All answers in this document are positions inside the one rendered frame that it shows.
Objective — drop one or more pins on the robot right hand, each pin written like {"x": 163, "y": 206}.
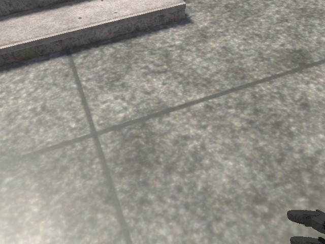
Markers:
{"x": 314, "y": 219}

